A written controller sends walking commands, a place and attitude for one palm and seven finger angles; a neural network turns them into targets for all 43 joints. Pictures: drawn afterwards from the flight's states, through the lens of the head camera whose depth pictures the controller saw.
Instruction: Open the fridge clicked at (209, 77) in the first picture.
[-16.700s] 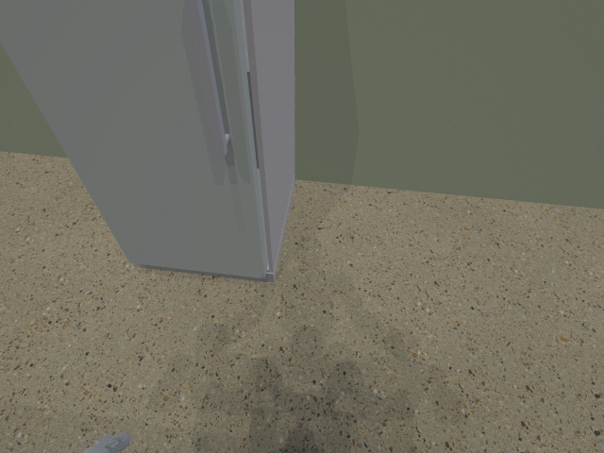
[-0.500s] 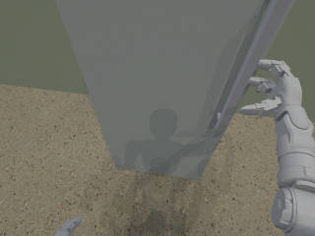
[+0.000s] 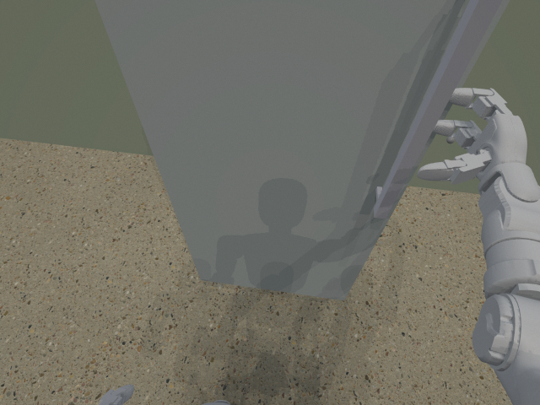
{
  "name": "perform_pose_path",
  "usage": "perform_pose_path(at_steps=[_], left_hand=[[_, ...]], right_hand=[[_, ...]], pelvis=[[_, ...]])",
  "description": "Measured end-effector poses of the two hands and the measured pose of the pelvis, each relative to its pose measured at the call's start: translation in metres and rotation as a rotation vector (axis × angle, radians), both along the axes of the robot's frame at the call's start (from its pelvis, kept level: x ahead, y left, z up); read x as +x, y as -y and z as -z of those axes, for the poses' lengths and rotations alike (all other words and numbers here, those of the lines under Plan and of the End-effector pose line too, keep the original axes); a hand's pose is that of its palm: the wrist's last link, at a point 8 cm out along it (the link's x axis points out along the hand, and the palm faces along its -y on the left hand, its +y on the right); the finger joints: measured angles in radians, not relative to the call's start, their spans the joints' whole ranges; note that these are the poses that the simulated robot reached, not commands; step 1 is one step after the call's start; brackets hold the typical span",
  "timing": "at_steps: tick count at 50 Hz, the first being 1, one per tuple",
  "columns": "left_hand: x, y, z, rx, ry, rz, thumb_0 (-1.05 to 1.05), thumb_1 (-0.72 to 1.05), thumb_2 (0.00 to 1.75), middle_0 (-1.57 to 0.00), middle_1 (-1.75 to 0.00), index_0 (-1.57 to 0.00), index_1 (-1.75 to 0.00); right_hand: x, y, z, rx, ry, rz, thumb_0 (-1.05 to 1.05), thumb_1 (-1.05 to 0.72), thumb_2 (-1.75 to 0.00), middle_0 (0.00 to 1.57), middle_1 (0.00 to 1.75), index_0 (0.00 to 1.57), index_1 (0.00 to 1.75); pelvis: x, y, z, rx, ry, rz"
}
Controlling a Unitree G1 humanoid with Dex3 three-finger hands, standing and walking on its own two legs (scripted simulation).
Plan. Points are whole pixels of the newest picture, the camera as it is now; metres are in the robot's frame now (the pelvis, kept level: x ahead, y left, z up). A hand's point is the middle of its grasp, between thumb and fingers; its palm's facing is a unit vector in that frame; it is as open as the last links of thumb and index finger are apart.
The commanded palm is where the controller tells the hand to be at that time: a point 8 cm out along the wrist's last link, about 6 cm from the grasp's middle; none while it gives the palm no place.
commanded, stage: slide the fingers in behind the handle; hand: right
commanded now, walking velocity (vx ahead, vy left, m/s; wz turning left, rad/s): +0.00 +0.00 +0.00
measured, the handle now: (416, 124) +0.51 -0.16 +0.15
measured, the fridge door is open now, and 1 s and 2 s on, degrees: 0 0 0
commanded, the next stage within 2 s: grip the handle and tug to test in 1.86 s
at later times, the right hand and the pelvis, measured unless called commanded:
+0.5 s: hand (435, 147) +0.45 -0.17 +0.16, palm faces +0.02 +1.00 +0.01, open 14.0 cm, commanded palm +0.42 -0.22 +0.16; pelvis +0.00 +0.00 +0.00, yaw +1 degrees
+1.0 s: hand (422, 147) +0.45 -0.15 +0.16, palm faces +0.05 +1.00 +0.00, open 14.0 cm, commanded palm +0.42 -0.20 +0.16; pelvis +0.00 +0.01 +0.00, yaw +1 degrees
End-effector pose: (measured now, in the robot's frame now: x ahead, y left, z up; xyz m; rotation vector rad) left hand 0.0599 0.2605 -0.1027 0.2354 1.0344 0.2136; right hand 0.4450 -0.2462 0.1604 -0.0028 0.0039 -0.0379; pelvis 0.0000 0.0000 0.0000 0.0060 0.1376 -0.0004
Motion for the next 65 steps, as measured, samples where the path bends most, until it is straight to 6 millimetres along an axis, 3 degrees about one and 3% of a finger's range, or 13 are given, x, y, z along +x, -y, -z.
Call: perform_pose_path(at_steps=[16,28,39,58,65], left_hand=[[-0.021,0.003,0.004,-0.024,-0.022,-0.023,0.01,0.90,0.90,-0.20,-0.30,-0.21,-0.30],[0.004,0.004,0.000,-0.037,0.051,-0.003,0.01,0.90,0.90,-0.20,-0.30,-0.21,-0.30],[0.024,0.005,-0.001,-0.046,0.088,0.018,0.01,0.90,0.90,-0.20,-0.30,-0.21,-0.30],[0.026,0.000,-0.004,-0.042,0.102,0.019,0.01,0.90,0.90,-0.20,-0.30,-0.20,-0.30],[0.022,0.002,-0.002,-0.040,0.099,0.030,0.01,0.90,0.90,-0.20,-0.30,-0.20,-0.30]], right_hand=[[-0.003,-0.006,0.000,-0.001,0.039,-0.013,-0.02,0.50,-0.30,0.31,1.22,0.31,1.21],[-0.013,-0.024,0.006,0.006,0.020,-0.006,-0.02,0.50,-0.30,0.30,1.20,0.30,1.20],[-0.010,-0.039,-0.004,-0.005,0.042,-0.015,-0.02,0.50,-0.30,0.30,1.20,0.30,1.20],[-0.028,-0.039,-0.003,-0.019,0.033,0.014,-0.02,0.50,-0.30,0.30,1.20,0.28,1.20],[-0.025,-0.050,-0.005,-0.006,0.028,-0.012,-0.02,0.50,-0.30,0.29,1.20,0.27,1.19]], pelvis=[[-0.004,-0.001,0.001,-0.001,-0.004,-0.012],[-0.003,-0.002,0.000,-0.004,0.015,-0.016],[0.001,-0.005,-0.002,-0.005,0.019,-0.010],[-0.004,-0.010,-0.004,-0.007,0.051,-0.007],[-0.009,-0.008,-0.003,-0.009,0.049,0.000]])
